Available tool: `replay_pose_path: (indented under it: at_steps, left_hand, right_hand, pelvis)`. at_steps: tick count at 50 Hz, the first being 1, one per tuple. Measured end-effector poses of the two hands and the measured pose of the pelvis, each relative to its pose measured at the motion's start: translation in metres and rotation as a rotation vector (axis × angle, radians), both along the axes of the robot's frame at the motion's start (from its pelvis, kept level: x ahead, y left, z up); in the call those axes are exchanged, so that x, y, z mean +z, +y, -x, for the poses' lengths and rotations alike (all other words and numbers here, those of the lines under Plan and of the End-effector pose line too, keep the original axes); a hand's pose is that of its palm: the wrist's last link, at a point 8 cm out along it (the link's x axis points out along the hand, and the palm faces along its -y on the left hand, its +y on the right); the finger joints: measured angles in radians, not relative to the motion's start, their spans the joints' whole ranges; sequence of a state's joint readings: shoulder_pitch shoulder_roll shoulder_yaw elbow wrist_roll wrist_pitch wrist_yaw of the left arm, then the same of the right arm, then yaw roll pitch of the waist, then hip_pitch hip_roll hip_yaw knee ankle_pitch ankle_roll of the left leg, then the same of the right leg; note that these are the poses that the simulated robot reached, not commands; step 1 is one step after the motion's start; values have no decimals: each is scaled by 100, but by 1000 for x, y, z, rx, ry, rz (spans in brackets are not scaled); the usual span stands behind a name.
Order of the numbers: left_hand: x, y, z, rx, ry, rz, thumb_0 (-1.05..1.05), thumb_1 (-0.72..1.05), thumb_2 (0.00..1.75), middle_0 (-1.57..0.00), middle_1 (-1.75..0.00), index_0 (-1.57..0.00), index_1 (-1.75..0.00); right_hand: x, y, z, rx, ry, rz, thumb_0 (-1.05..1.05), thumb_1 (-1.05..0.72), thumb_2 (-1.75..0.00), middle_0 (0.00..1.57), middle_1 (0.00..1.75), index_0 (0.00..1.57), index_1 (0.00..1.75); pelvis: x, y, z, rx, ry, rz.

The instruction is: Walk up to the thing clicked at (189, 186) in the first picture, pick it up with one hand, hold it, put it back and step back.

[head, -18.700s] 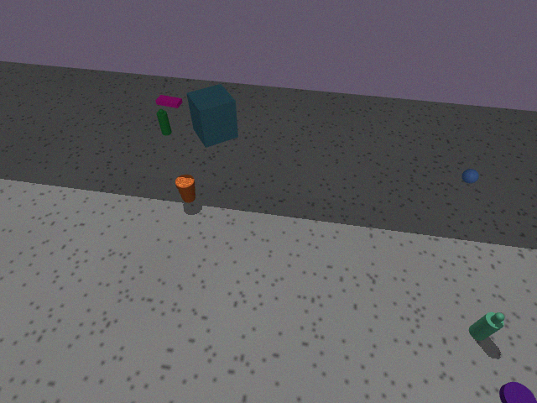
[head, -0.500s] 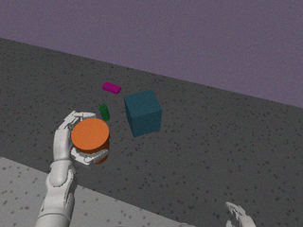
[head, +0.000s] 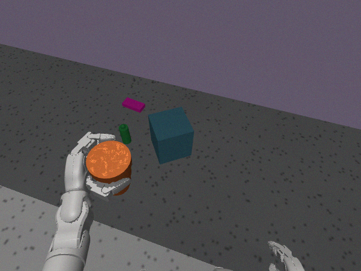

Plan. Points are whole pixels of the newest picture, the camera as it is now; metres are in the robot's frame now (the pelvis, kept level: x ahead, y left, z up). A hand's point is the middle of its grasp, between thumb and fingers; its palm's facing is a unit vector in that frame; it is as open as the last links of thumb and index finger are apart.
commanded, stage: hold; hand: left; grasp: from the side
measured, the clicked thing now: (113, 172) +0.33 +0.16 +0.01
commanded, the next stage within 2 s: crouch in 0.52 s
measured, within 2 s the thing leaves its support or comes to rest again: neither
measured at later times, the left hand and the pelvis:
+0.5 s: hand (109, 168) +0.33 +0.16 +0.04, palm faces +0.12 -0.99 -0.02, open 11.5 cm; pelvis +0.00 +0.00 +0.00, yaw +0 degrees
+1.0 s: hand (111, 180) +0.33 +0.17 -0.03, palm faces +0.19 -0.98 +0.00, open 11.5 cm; pelvis -0.02 +0.00 -0.03, yaw +0 degrees
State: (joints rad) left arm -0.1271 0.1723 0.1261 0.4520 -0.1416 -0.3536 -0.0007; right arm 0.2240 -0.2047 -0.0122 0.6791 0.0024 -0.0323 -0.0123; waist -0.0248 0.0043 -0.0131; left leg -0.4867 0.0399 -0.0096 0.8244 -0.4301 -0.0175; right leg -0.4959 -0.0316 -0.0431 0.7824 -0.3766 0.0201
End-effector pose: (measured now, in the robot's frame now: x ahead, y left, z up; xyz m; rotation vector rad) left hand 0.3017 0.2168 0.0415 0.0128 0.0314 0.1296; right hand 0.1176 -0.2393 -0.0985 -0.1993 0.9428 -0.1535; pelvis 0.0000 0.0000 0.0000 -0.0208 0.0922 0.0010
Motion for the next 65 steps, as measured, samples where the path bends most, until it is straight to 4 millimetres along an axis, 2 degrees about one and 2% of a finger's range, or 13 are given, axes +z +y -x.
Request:
replay_pose_path:
  at_steps: [15, 24, 35, 40, 45, 52, 56, 65]
  left_hand:
    - [3, 0, -1, 2, -12, -3, -1, -55, 104, -68, -100, -63, -102]
    - [-2, -3, 2, -8, 5, -4, -1, -55, 104, -68, -100, -63, -102]
    - [4, 0, 2, 7, -12, -7, -1, -55, 104, -68, -100, -63, -102]
    - [-3, 1, 1, 23, 0, 10, -1, -55, 104, -68, -99, -64, -102]
    - [-27, 1, 2, 47, 24, 26, -1, -55, 104, -68, -99, -64, -101]
    - [-83, 7, 3, 66, 41, 14, -1, -55, 104, -69, -99, -64, -101]
    - [-121, 13, -5, 62, 16, -2, -1, -55, 104, -69, -98, -64, -101]
    - [-217, 25, -23, 85, 0, -15, -1, -55, 104, -69, -98, -64, -100]
  right_hand:
    - [-1, 1, 4, -2, 6, 2, 1, -93, -91, 20, 30, 20, 30]
    - [-2, -1, 7, -4, 12, 0, 1, -93, -91, 20, 30, 20, 30]
    - [0, 0, 3, -2, 1, 3, 1, -93, -91, 20, 30, 20, 30]
    - [-1, 0, 2, 3, -4, 1, 1, -91, -91, 20, 30, 20, 30]
    - [-9, -3, 6, 17, 18, 7, 1, -90, -91, 20, 30, 20, 30]
    - [-39, -12, 22, 36, 87, 35, 1, -90, -91, 20, 30, 20, 29]
    - [-72, -20, 34, 46, 131, 57, 1, -90, -91, 20, 30, 20, 30]
    - [-163, -25, 57, 54, 232, 63, 1, -91, -91, 20, 30, 20, 29]
  pelvis:
    - [-1, 0, 2, 0, -2, 1]
    - [-1, 0, 3, -1, 2, 0]
    - [0, -1, 2, 2, -5, 0]
    - [-2, -1, 4, 2, 5, 0]
    - [-9, -1, 9, 1, 41, -2]
    - [-38, -3, 21, 0, 148, 0]
    - [-70, -3, 29, 1, 236, 6]
    - [-153, -2, 43, -7, 394, 18]
